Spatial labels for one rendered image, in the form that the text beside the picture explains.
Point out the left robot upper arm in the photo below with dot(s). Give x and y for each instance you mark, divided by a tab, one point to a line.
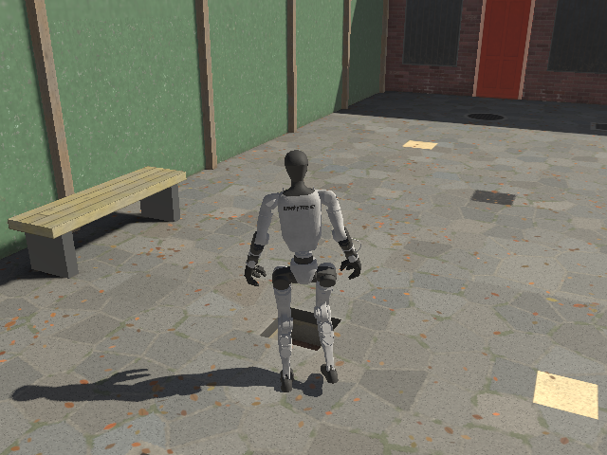
270	202

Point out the right robot forearm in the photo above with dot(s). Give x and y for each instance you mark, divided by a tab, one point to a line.
348	248

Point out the left robot forearm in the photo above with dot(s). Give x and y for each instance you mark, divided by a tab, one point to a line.
254	253

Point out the right robot hand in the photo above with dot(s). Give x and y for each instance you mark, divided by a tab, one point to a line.
356	265

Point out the right robot foot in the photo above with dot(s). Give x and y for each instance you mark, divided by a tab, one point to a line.
331	376

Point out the humanoid robot torso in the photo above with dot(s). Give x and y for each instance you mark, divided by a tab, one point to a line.
301	226

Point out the right robot upper arm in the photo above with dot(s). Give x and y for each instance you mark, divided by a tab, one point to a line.
330	199

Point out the left robot hand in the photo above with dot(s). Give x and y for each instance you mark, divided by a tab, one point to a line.
251	271

